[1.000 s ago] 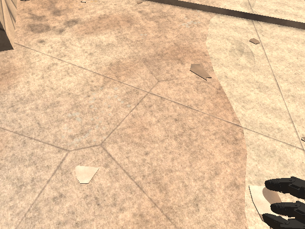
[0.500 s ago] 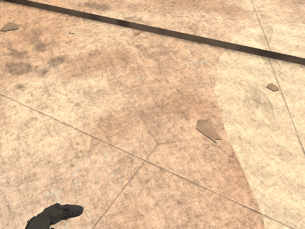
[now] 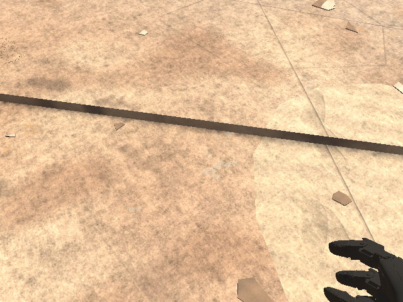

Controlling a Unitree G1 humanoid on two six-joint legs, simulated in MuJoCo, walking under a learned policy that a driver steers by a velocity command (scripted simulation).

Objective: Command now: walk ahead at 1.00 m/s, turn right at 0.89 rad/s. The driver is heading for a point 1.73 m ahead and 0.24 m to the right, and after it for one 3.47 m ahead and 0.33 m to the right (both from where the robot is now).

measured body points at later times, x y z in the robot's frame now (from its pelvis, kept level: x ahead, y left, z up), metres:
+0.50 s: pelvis +0.45 -0.05 -0.01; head +0.48 -0.06 +0.44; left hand +0.70 +0.12 -0.12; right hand +0.37 -0.30 -0.13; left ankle +0.30 +0.15 -0.56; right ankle +0.50 -0.10 -0.71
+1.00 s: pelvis +0.91 -0.18 +0.02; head +0.92 -0.18 +0.47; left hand +1.12 +0.02 -0.10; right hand +0.83 -0.45 -0.11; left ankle +0.98 -0.11 -0.71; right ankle +0.77 -0.24 -0.59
